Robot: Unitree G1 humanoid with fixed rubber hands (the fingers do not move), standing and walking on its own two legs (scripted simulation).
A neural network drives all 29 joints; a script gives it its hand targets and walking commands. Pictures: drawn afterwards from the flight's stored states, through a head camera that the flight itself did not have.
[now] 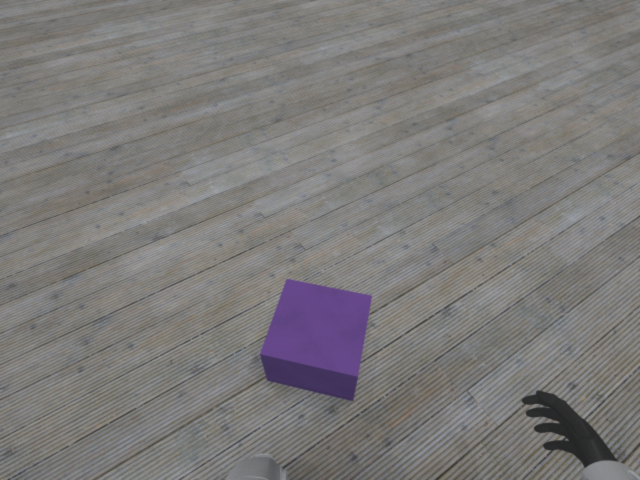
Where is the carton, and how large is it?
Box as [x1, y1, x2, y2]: [260, 279, 371, 400]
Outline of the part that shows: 286,279 260,352 267,380 352,400 358,373 371,296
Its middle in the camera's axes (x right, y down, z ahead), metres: -0.01 +0.31 +1.20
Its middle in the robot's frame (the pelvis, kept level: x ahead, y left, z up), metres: +0.61 +0.04 -0.64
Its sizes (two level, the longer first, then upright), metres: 0.275 0.260 0.197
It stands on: the floor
